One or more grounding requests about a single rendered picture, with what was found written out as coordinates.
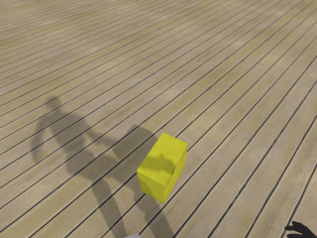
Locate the carton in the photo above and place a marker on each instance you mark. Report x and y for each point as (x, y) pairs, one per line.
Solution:
(161, 168)

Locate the robot right hand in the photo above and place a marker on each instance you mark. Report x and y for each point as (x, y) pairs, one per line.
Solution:
(300, 228)

